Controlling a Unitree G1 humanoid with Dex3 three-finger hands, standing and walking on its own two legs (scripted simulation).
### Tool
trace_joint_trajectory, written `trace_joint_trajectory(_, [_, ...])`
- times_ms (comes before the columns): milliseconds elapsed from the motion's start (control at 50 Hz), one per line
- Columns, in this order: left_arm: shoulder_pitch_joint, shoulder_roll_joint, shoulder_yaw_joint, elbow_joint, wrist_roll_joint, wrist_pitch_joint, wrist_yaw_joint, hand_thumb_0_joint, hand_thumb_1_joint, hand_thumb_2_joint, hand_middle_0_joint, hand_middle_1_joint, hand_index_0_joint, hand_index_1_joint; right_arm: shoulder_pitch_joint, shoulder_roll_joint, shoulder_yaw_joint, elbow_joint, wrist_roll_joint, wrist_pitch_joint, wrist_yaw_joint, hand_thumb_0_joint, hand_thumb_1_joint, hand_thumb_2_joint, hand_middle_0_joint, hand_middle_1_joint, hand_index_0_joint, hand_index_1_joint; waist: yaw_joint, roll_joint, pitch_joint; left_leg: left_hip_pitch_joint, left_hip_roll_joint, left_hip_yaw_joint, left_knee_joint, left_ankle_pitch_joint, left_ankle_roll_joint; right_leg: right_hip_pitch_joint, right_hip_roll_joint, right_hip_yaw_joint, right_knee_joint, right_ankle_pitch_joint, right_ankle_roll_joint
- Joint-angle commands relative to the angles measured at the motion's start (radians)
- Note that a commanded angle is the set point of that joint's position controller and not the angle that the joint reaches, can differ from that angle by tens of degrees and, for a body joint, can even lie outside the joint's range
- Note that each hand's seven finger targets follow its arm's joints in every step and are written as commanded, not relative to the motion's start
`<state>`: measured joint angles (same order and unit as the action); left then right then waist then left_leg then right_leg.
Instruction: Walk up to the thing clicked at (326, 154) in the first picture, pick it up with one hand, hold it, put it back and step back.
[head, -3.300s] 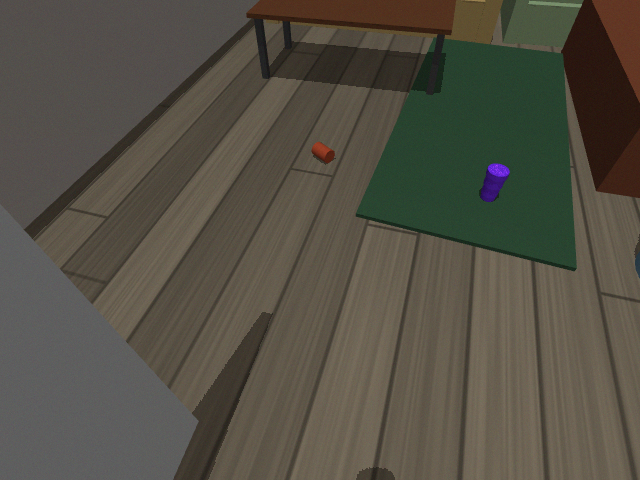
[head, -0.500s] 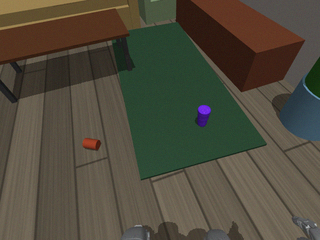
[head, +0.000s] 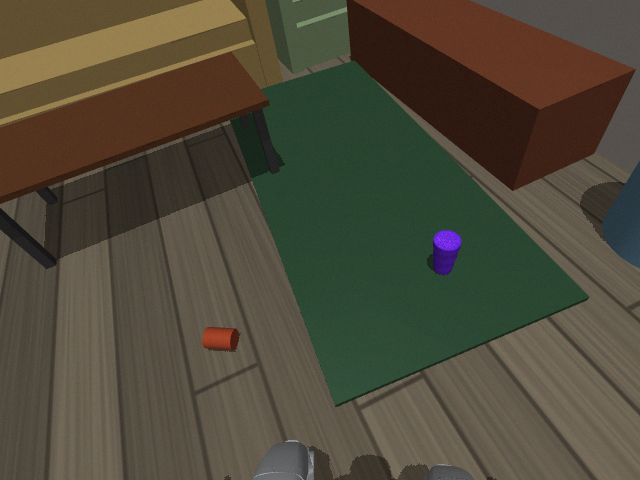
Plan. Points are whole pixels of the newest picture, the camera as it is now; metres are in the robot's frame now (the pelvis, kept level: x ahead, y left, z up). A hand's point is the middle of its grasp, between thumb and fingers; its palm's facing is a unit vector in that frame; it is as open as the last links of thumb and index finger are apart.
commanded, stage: walk up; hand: left
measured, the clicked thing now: (220, 338) +0.65 +0.48 -0.71
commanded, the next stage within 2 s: none
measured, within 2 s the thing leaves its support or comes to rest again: neither
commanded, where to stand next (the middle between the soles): +0.23 +0.27 m, yaw -5 degrees
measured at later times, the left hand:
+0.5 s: hand (51, 445) +0.20 +0.46 -0.12, palm faces -0.10 -0.84 -0.53, open 7.4 cm
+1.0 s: hand (18, 408) +0.27 +0.59 -0.16, palm faces -0.09 -0.91 -0.41, open 7.4 cm
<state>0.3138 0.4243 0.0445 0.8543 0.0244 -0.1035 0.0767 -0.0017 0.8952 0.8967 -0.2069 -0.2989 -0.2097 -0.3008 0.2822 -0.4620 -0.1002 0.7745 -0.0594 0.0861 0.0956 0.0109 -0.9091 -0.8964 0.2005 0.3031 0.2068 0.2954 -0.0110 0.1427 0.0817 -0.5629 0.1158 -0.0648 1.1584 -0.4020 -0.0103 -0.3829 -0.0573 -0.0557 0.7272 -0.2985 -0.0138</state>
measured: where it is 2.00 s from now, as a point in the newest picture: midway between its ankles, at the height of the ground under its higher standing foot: outside the picture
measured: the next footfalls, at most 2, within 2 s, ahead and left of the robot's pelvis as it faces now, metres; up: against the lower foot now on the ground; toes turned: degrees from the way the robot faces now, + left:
left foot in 0.14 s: +0.11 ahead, +0.25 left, +0.00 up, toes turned +3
right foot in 0.46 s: +0.22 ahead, +0.09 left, +0.00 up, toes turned -9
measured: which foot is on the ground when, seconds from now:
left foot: up 0.00-0.12, down 0.14-0.48, up 0.50-0.76, down 0.78-1.00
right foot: down 0.00-0.16, up 0.18-0.44, down 0.46-0.80, up 0.82-0.98, down 1.00-1.00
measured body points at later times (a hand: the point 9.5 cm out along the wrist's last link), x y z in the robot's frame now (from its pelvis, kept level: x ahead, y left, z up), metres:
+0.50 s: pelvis +0.10 +0.18 -0.01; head +0.13 +0.14 +0.44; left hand +0.20 +0.51 -0.09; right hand +0.09 -0.14 -0.14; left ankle +0.08 +0.26 -0.69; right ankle +0.18 +0.09 -0.71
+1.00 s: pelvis +0.18 +0.31 -0.01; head +0.21 +0.32 +0.44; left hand +0.27 +0.63 -0.13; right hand +0.23 -0.01 -0.12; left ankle +0.21 +0.45 -0.71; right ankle +0.18 +0.17 -0.71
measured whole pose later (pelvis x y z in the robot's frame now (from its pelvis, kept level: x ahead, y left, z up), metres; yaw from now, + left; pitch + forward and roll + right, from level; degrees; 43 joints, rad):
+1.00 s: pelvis +0.18 +0.31 -0.01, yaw -5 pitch -1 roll +0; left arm 0.20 0.43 0.05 0.98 0.01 0.00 0.01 0.00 0.90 0.90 -0.20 -0.30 -0.20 -0.30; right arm 0.22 -0.38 -0.01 0.91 -0.01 -0.03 0.00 0.01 -0.91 -0.90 0.20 0.30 0.21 0.30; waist 0.01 -0.02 0.09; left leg -0.40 0.06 0.00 0.84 -0.41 -0.03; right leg -0.39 -0.03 -0.02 0.82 -0.41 -0.03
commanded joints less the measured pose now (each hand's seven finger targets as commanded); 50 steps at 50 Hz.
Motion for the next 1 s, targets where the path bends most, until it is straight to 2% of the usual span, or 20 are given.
trace_joint_trajectory(0, [0.015,0.392,0.131,-0.051,0.008,-0.015,0.020,0.000,0.900,0.900,-0.200,-0.300,-0.200,-0.300,-0.005,-0.189,-0.075,-0.085,-0.002,-0.013,0.006,0.000,-0.900,-0.900,0.200,0.300,0.200,0.300,0.004,-0.335,-0.011,0.008,0.031,0.052,-0.123,-0.025,-0.003,-0.089,-0.188,0.254,-0.309,-0.283,-0.204])
trace_joint_trajectory(60, [-0.013,0.418,0.139,-0.051,0.016,-0.008,0.023,0.000,0.900,0.900,-0.200,-0.300,-0.200,-0.300,0.016,-0.200,-0.086,-0.084,0.004,-0.020,0.009,0.000,-0.900,-0.900,0.200,0.300,0.200,0.300,-0.016,-0.337,-0.055,0.115,0.011,0.096,-0.224,-0.067,0.009,-0.119,-0.178,0.254,-0.246,-0.313,-0.189])
trace_joint_trajectory(120, [-0.066,0.292,0.097,-0.037,0.017,0.018,0.027,0.000,0.900,0.900,-0.200,-0.300,-0.200,-0.300,0.273,-0.230,-0.114,0.008,-0.012,-0.038,-0.013,0.000,-0.900,-0.900,0.200,0.300,0.200,0.300,-0.163,-0.027,-0.115,0.468,-0.071,0.102,-0.530,-0.142,0.022,-0.339,-0.039,0.055,0.243,-0.267,-0.086])
trace_joint_trajectory(140, [-0.045,0.176,0.060,-0.056,-0.002,0.022,0.031,0.000,0.900,0.900,-0.200,-0.300,-0.200,-0.300,0.258,-0.328,-0.123,-0.020,-0.022,-0.048,-0.021,0.000,-0.900,-0.900,0.200,0.300,0.200,0.300,-0.161,0.301,-0.023,0.399,0.179,-0.403,-0.825,-0.420,0.081,-0.586,0.136,-0.004,0.537,-0.369,-0.024])
trace_joint_trajectory(160, [-0.089,0.245,0.061,-0.053,-0.008,0.014,0.049,0.000,0.900,0.900,-0.200,-0.300,-0.200,-0.300,0.109,-0.421,-0.130,-0.054,0.016,-0.056,-0.028,0.000,-0.900,-0.900,0.200,0.300,0.200,0.300,-0.108,0.280,0.038,0.273,0.288,-0.679,-0.998,-0.541,0.210,-0.554,0.064,0.086,0.600,-0.322,-0.055])
trace_joint_trajectory(200, [-0.052,0.299,0.075,0.019,-0.030,0.005,0.038,0.000,0.900,0.900,-0.200,-0.300,-0.200,-0.300,0.027,-0.309,-0.096,-0.074,0.007,-0.064,-0.042,0.000,-0.900,-0.900,0.200,0.300,0.200,0.300,-0.065,0.035,0.073,0.270,0.210,-0.418,-0.846,-0.342,0.192,-0.517,0.024,0.100,0.583,-0.169,-0.034])
trace_joint_trajectory(260, [0.036,0.282,0.072,0.081,-0.036,-0.002,0.010,0.000,0.900,0.900,-0.200,-0.300,-0.200,-0.300,0.004,-0.250,-0.073,-0.067,0.011,-0.074,-0.044,0.000,-0.900,-0.900,0.200,0.300,0.200,0.300,-0.027,0.111,0.036,0.304,0.119,-0.195,-0.723,0.042,0.202,-0.351,-0.019,0.020,0.377,-0.165,-0.018])
trace_joint_trajectory(360, [0.023,0.231,0.066,0.035,-0.032,-0.004,0.006,0.000,0.900,0.900,-0.200,-0.300,-0.200,-0.300,0.045,-0.201,-0.051,-0.096,-0.001,-0.066,-0.040,0.000,-0.900,-0.900,0.200,0.300,0.200,0.300,-0.028,0.044,-0.006,0.288,0.123,-0.116,-0.678,0.334,0.251,-0.117,0.027,-0.043,0.126,-0.111,-0.029])
trace_joint_trajectory(400, [0.170,0.224,0.078,0.059,-0.034,-0.007,0.015,0.000,0.900,0.900,-0.200,-0.300,-0.200,-0.300,-0.047,-0.186,-0.039,-0.139,0.009,-0.058,-0.038,0.000,-0.900,-0.900,0.200,0.300,0.200,0.300,0.085,-0.028,-0.052,0.146,0.084,-0.029,-0.541,0.386,0.194,0.196,0.027,-0.018,-0.110,0.105,-0.043])
trace_joint_trajectory(420, [0.270,0.277,0.102,0.072,-0.024,-0.010,0.030,0.000,0.900,0.900,-0.200,-0.300,-0.200,-0.300,-0.042,-0.146,-0.028,-0.155,0.019,-0.062,-0.036,0.000,-0.900,-0.900,0.200,0.300,0.200,0.300,0.141,-0.152,-0.124,0.080,0.016,0.044,-0.323,0.428,0.130,0.374,-0.007,0.069,-0.221,0.129,-0.040])
trace_joint_trajectory(460, [0.216,0.395,0.122,-0.003,-0.009,-0.004,0.047,0.000,0.900,0.900,-0.200,-0.300,-0.200,-0.300,0.085,-0.143,-0.032,-0.147,0.019,-0.047,-0.048,0.000,-0.900,-0.900,0.200,0.300,0.200,0.300,0.088,-0.225,-0.178,-0.182,-0.112,-0.037,0.053,-0.194,0.012,0.452,-0.410,0.746,-0.395,-0.210,-0.231])
trace_joint_trajectory(480, [0.137,0.390,0.119,-0.022,-0.023,0.001,0.053,0.000,0.900,0.900,-0.200,-0.300,-0.200,-0.300,0.072,-0.212,-0.060,-0.130,0.009,-0.028,-0.057,0.000,-0.900,-0.900,0.200,0.300,0.200,0.300,0.063,-0.129,-0.138,-0.158,-0.075,-0.088,0.151,-0.191,0.024,0.314,-0.460,0.771,-0.442,-0.343,-0.299])
trace_joint_trajectory(620, [-0.033,0.278,0.091,-0.070,0.006,-0.010,0.006,0.000,0.900,0.900,-0.200,-0.300,-0.200,-0.300,0.140,-0.161,-0.055,-0.014,0.032,-0.033,-0.040,0.000,-0.900,-0.900,0.200,0.300,0.200,0.300,-0.014,-0.292,-0.009,0.051,-0.035,-0.008,-0.074,0.024,-0.002,-0.062,-0.181,0.192,-0.329,-0.210,-0.182])
trace_joint_trajectory(740, [-0.089,0.211,0.062,-0.044,0.007,0.055,-0.046,0.000,0.900,0.900,-0.200,-0.300,-0.200,-0.300,0.139,-0.143,-0.042,0.085,0.048,-0.089,-0.080,0.000,-0.900,-0.900,0.200,0.300,0.200,0.300,-0.034,-0.241,-0.071,0.407,-0.121,0.149,-0.504,0.072,-0.003,-0.234,-0.094,0.087,0.008,-0.251,-0.113])
trace_joint_trajectory(760, [-0.074,0.144,0.042,-0.037,-0.005,0.067,-0.048,0.000,0.900,0.900,-0.200,-0.300,-0.200,-0.300,0.143,-0.175,-0.040,0.085,0.041,-0.107,-0.094,0.000,-0.900,-0.900,0.200,0.300,0.200,0.300,-0.036,-0.108,-0.070,0.372,-0.042,-0.014,-0.646,-0.039,0.021,-0.232,-0.054,0.039,0.169,-0.191,-0.073])
trace_joint_trajectory(780, [-0.075,0.110,0.028,-0.047,-0.022,0.072,-0.045,0.000,0.900,0.900,-0.200,-0.300,-0.200,-0.300,0.079,-0.283,-0.045,0.051,0.037,-0.122,-0.100,0.000,-0.900,-0.900,0.200,0.300,0.200,0.300,-0.025,0.093,-0.038,0.259,0.218,-0.480,-0.826,-0.120,0.132,-0.296,0.067,0.048,0.289,-0.233,-0.013])
trace_joint_trajectory(800, [-0.110,0.205,0.052,-0.013,-0.016,0.075,-0.035,0.000,0.900,0.900,-0.200,-0.300,-0.200,-0.300,-0.021,-0.342,-0.049,0.040,0.051,-0.120,-0.101,0.000,-0.900,-0.900,0.200,0.300,0.200,0.300,-0.015,0.028,0.009,0.073,0.307,-0.610,-0.863,-0.223,0.264,-0.180,0.004,0.108,0.325,-0.286,-0.011])
trace_joint_trajectory(840, [-0.069,0.196,0.053,0.034,-0.026,0.073,-0.044,0.000,0.900,0.900,-0.200,-0.300,-0.200,-0.300,-0.096,-0.254,-0.021,0.045,0.043,-0.131,-0.110,0.000,-0.900,-0.900,0.200,0.300,0.200,0.300,0.031,-0.037,0.005,0.156,0.176,-0.336,-0.741,-0.037,0.191,-0.172,-0.007,0.112,0.275,-0.216,-0.014])
trace_joint_trajectory(940, [-0.079,0.173,0.057,0.071,-0.016,0.082,-0.061,0.000,0.900,0.900,-0.200,-0.300,-0.200,-0.300,-0.070,-0.238,-0.002,0.095,0.051,-0.145,-0.129,0.000,-0.900,-0.900,0.200,0.300,0.200,0.300,0.029,0.081,-0.095,0.298,0.157,-0.208,-0.566,0.552,0.172,-0.024,0.005,0.051,0.035,-0.128,-0.025])
trace_joint_trajectory(980, [-0.099,0.214,0.067,0.061,-0.004,0.080,-0.062,0.000,0.900,0.900,-0.200,-0.300,-0.200,-0.300,-0.053,-0.211,0.008,0.098,0.070,-0.145,-0.139,0.000,-0.900,-0.900,0.200,0.300,0.200,0.300,0.025,-0.008,-0.139,0.252,0.109,-0.128,-0.489,0.629,0.117,0.104,-0.035,0.104,-0.029,0.285,-0.051])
